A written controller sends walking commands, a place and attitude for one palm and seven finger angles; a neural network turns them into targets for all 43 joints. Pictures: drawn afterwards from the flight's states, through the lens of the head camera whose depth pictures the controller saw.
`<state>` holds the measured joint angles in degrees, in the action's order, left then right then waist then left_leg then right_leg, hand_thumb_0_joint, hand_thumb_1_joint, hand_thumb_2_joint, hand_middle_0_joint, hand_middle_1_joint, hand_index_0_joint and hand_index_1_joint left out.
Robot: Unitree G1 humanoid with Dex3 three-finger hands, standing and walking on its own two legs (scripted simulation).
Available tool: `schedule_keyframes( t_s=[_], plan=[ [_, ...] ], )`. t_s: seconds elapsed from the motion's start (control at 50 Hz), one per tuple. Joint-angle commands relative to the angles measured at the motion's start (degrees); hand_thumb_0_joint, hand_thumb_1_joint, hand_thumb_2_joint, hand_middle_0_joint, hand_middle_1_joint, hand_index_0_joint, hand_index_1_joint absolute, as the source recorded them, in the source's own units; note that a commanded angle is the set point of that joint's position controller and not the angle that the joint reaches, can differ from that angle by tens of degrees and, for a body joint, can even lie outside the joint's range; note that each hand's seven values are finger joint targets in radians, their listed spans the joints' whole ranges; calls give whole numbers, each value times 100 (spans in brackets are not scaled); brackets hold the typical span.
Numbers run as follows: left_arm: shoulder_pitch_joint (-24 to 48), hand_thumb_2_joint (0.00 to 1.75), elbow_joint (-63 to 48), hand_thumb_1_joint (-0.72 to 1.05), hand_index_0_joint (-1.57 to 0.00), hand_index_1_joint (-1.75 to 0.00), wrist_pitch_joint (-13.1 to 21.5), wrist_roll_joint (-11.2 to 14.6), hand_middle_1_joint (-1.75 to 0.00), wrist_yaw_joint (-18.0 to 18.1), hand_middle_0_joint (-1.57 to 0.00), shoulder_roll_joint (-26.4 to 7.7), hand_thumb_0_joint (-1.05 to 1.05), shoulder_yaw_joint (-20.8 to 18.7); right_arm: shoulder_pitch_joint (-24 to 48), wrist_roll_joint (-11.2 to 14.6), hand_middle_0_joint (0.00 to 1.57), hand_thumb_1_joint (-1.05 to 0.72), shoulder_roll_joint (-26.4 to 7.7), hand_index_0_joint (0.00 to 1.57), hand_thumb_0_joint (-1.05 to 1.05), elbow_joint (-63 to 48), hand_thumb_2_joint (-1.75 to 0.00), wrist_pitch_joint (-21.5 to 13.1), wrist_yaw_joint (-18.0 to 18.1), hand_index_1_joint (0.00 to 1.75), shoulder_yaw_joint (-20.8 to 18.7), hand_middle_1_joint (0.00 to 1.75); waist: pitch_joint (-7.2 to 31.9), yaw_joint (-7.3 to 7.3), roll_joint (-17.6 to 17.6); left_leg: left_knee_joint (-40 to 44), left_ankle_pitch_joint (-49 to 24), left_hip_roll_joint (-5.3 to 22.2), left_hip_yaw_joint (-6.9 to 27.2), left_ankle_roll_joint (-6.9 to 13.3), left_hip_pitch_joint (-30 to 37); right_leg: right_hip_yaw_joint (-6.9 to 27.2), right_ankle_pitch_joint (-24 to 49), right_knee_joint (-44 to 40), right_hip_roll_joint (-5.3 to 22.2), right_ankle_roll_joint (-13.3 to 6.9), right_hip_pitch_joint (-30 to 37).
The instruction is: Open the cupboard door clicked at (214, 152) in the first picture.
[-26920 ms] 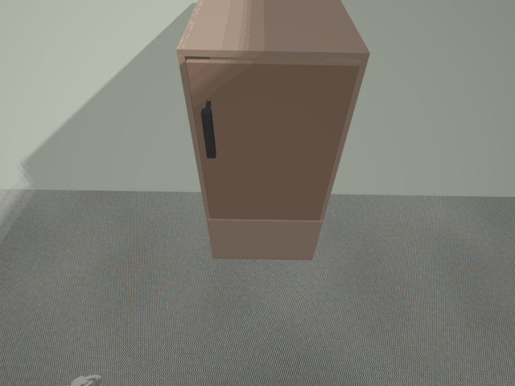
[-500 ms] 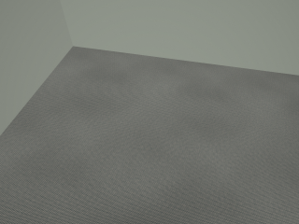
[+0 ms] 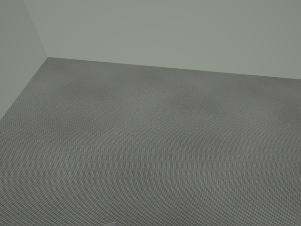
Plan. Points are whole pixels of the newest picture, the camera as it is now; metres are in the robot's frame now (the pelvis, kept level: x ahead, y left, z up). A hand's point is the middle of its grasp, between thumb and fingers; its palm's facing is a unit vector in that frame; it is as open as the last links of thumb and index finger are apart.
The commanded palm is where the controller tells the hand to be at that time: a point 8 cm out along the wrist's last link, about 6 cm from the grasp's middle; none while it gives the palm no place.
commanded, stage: turn to face it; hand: left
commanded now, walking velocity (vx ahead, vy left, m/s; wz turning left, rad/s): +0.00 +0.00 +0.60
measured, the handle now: out of the picture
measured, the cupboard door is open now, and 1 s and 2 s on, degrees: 40 40 40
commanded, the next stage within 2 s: none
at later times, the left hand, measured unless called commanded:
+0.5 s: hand (90, 223) +0.15 +0.18 -0.16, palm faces +0.31 -0.93 -0.23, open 7.3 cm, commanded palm none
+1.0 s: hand out of the picture +0.13 +0.19 -0.16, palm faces +0.56 -0.77 -0.31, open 7.4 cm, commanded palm none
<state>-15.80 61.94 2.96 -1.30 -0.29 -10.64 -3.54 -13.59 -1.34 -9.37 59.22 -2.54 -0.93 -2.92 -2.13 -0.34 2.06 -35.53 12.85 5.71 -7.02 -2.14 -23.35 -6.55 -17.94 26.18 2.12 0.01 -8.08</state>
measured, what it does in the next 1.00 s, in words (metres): walks ahead, turning left: left foot, then right foot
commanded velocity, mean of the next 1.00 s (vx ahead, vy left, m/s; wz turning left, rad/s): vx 0.00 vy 0.00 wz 0.60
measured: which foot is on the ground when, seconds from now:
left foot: up 0.00-0.02, down 0.04-0.30, up 0.32-0.60, down 0.62-0.94, up 0.96-1.00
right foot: down 0.00-0.04, up 0.06-0.28, down 0.30-0.62, up 0.64-0.92, down 0.94-1.00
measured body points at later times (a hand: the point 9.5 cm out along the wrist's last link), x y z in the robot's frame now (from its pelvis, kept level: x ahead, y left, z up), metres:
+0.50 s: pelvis +0.12 -0.02 +0.00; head +0.16 -0.02 +0.45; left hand +0.14 +0.23 -0.14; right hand +0.26 -0.26 -0.14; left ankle +0.09 +0.10 -0.68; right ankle +0.12 -0.13 -0.74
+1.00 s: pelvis +0.17 -0.05 -0.01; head +0.22 -0.04 +0.43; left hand +0.10 +0.23 -0.13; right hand +0.40 -0.22 -0.16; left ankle +0.11 +0.08 -0.71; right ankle +0.26 -0.15 -0.74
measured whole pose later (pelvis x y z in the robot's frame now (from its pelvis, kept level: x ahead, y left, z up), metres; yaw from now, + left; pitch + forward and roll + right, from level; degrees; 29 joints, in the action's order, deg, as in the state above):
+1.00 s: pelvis +0.17 -0.05 -0.01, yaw +35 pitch +0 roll +1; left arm -9.9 48.6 -0.8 -1.6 0.9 -13.5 -3.1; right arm -9.0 -0.9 -14.6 51.8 4.4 -0.9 -4.8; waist -5.3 0.0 -1.8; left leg -51.3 26.1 -1.2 4.3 -1.6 -27.3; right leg -3.5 -18.1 37.0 4.0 0.9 -19.1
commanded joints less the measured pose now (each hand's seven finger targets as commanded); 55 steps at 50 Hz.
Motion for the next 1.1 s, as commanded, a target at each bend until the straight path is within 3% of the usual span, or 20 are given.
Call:
schedule_keyframes(
  t_s=[0.0, 0.02, 0.04, 0.12, 0.22, 0.24, 0.28, 0.34, 0.4, 0.54, 0.56, 0.6, 0.62, 0.7, 0.82, 0.88, 0.92, 0.94, 1.0, 1.08],
  plan=[
    [-289, 90, -357, 90, -20, -30, 7, 75, -30, 39, -20, -305, 0, -47, -1646, -83, 20, -90, -1092, 20, 0, 205, -90, -139, 110, 30, -183, 30, 589, -476, -1470, 1138, -1701, 1116, 1743, 763, 2509, -229, -103, 1668, 147, -36, -1638],
    [-156, 90, -500, 90, -20, -30, 19, 83, -30, 60, -20, -240, 0, 22, -1933, -85, 20, -90, -1361, 20, 0, 225, -90, -75, 189, 30, -225, 30, 770, -595, -1754, 1582, -2202, 1923, 2938, 1432, 2644, -128, -1776, 2919, -205, 55, -2076],
    [188, 90, -590, 90, -20, -30, -13, 39, -30, 88, -20, -282, 0, 39, -1773, -86, 20, -90, -1289, 20, 0, 204, -90, -32, 255, 30, -190, 30, 541, -553, -1534, 1632, -2557, 1886, 3109, 1566, 2438, 288, -1805, 3579, -46, 58, -2480],
    [452, 90, -616, 90, -20, -30, -155, 77, -30, 45, -20, -251, 0, -11, -702, -50, 20, -90, -954, 20, 0, -129, -90, -22, 314, 30, -100, 30, 360, -116, -1195, 1382, -3733, 1170, 1847, 1211, 1348, 469, -1066, 2943, 215, 272, -1829],
    [-93, 90, -634, 90, -20, -30, -247, 82, -30, 70, -20, -377, 0, -112, 118, 8, 20, -90, -1189, 20, 0, -484, -90, 194, 277, 30, -212, 30, 587, 231, -968, 1101, -1684, 613, 1706, 858, 422, 125, 257, 699, -117, 307, -204],
    [-239, 90, -640, 90, -20, -30, -222, 58, -30, 107, -20, -573, 0, -163, 232, 39, 20, -90, -1076, 20, 0, -570, -90, 238, 242, 30, -219, 30, 508, 326, -497, 815, -670, 312, 1554, 601, -125, 373, 546, -80, 141, 265, 359],
    [-390, 90, -806, 90, -20, -30, -220, -35, -30, 157, -20, -1460, 0, -326, 428, 46, 20, -90, -662, 20, 0, -860, -90, 315, 122, 30, -201, 30, 346, 519, 1696, -1565, 2170, -685, 386, -12, -1159, 2585, 450, -1430, 2574, -735, 416],
    [216, 90, -1009, 90, -20, -30, -170, 1, -30, 211, -20, -943, 0, -178, 504, 17, 20, -90, -657, 20, 0, -724, -90, 424, 68, 30, -240, 30, -25, 163, 985, -3280, 1576, -185, 691, -102, -1345, 1449, 2166, -889, 2083, -831, 28],
    [159, 90, -1029, 90, -20, -30, -145, -15, -30, 211, -20, -888, 0, -158, 559, 43, 20, -90, -446, 20, 0, -769, -90, 456, -2, 30, -149, 30, 125, 134, 859, -2247, 1367, -242, 304, -178, -966, 352, 3840, -461, 1732, -620, 392],
    [105, 90, -1121, 90, -20, -30, -183, 20, -30, 161, -20, -1320, 0, -270, 498, 28, 20, -90, -689, 20, 0, -1033, -90, 393, -44, 30, -114, 30, 528, -11, 783, 300, 160, -615, -287, 35, 594, -320, 4430, 749, 1681, -246, 400],
    [223, 90, -1182, 90, -20, -30, -195, 40, -30, 146, -20, -1283, 0, -259, 87, 4, 20, -90, -914, 20, 0, -958, -90, 376, -49, 30, -188, 30, 799, -257, 359, 853, -662, -443, -68, 144, 1482, -419, 3786, 1525, 1609, -44, -95],
    [537, 90, -1675, 90, -20, -30, -271, 86, -30, 126, -20, -784, 0, -109, -751, -14, 20, -90, -2103, 20, 0, -893, -90, 357, 32, 30, -456, 30, 1269, -679, -1996, 1250, -4296, 2154, 3218, 1744, 2755, -92, -2229, 4009, 409, 531, -2471],
    [777, 90, -1851, 90, -20, -30, -358, 35, -30, 160, -20, -919, 0, -131, -762, 3, 20, -90, -2188, 20, 0, -887, -90, 372, 92, 30, -470, 30, 1072, -636, -948, 1229, -3321, 2265, 3230, 1901, 2399, 506, -2059, 4405, 452, 494, -2727],
    [549, 90, -1483, 90, -20, -30, -470, 18, -30, 76, -20, -841, 0, -186, 434, -16, 20, -90, -1617, 20, 0, -1185, -90, 320, 178, 30, -299, 30, 490, -55, -1186, 1500, -1562, 932, 2011, 1090, 1182, 635, -721, 4007, 397, 509, -2354],
    [469, 90, -1560, 90, -20, -30, -467, 47, -30, 70, -20, -791, 0, -143, 553, -41, 20, -90, -1702, 20, 0, -1240, -90, 395, 120, 30, -387, 30, 459, -24, -1181, 1477, -700, 661, 2176, 1036, 642, 368, -711, 2034, -6, 431, -1271],
    [-178, 90, -1454, 90, -20, -30, -386, 48, -30, 99, -20, -960, 0, -203, 906, 13, 20, -90, -1583, 20, 0, -1370, -90, 471, 100, 30, -410, 30, 431, 320, -980, 899, 45, 248, 2150, 711, -324, 326, 159, 352, -87, 353, 115],
    [-269, 90, -1557, 90, -20, -30, -308, -82, -30, 184, -20, -1821, 0, -347, 952, 69, 20, -90, -931, 20, 0, -1627, -90, 468, 25, 30, -316, 30, 255, 482, 1872, -1829, 2147, -1001, 710, -20, -1444, 3042, -431, -1534, 2479, -634, 193],
    [-53, 90, -1669, 90, -20, -30, -307, -31, -30, 188, -20, -1754, 0, -283, 888, 14, 20, -90, -1143, 20, 0, -1618, -90, 483, -14, 30, -338, 30, 277, 366, 1350, -2913, 2097, -657, 1021, 86, -1130, 2816, -439, -1422, 2598, -957, -497],
    [615, 90, -1780, 90, -20, -30, -279, -24, -30, 219, -20, -1128, 0, -155, 699, 22, 20, -90, -935, 20, 0, -1311, -90, 550, -63, 30, -311, 30, 181, -53, 1256, -3352, 1370, -369, 789, -86, -951, 1179, 1605, -759, 1691, -683, -505],
    [105, 90, -1563, 90, -20, -30, -235, -46, -30, 215, -20, -1294, 0, -214, 964, 75, 20, -90, -627, 20, 0, -1306, -90, 519, -110, 30, -183, 30, 394, 228, 857, -1515, 1439, -494, 232, -172, -452, 557, 3277, -277, 1692, -610, 344]
  ],
)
